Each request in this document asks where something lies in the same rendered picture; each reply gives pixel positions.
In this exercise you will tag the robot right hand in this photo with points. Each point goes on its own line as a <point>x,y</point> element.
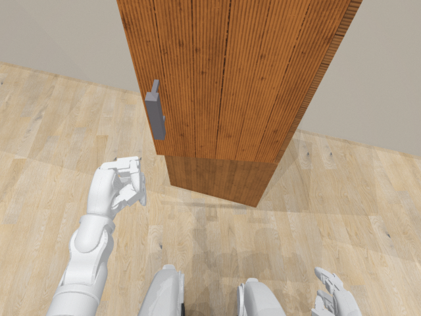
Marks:
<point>341,304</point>

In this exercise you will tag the robot left hand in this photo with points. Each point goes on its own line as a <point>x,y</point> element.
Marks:
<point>106,184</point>

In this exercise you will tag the robot left thigh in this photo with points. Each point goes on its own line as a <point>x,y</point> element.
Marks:
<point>165,293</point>

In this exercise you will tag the robot left forearm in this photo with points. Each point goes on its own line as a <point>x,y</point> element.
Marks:
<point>81,287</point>

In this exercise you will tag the handle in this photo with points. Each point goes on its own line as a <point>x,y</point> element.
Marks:
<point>153,105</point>

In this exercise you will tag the robot thigh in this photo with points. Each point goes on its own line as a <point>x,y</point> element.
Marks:
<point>256,299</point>
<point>165,293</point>

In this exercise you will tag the robot right thigh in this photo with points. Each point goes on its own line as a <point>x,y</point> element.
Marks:
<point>256,299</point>

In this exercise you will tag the cupboard door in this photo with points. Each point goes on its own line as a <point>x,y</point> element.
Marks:
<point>233,73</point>

